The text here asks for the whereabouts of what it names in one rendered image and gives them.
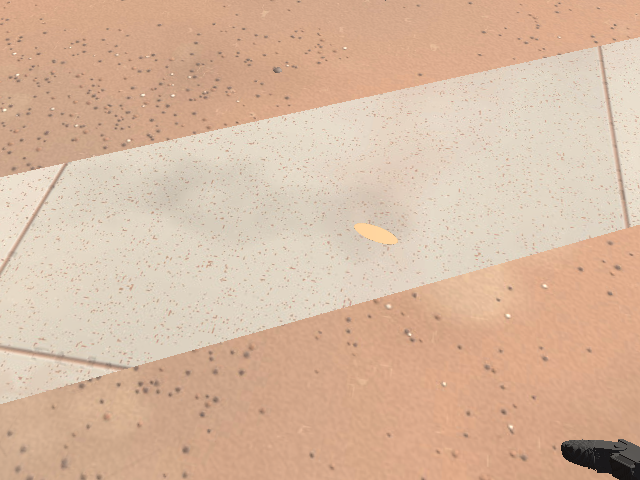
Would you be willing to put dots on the robot right hand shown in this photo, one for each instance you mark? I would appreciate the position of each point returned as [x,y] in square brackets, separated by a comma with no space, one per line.
[621,459]

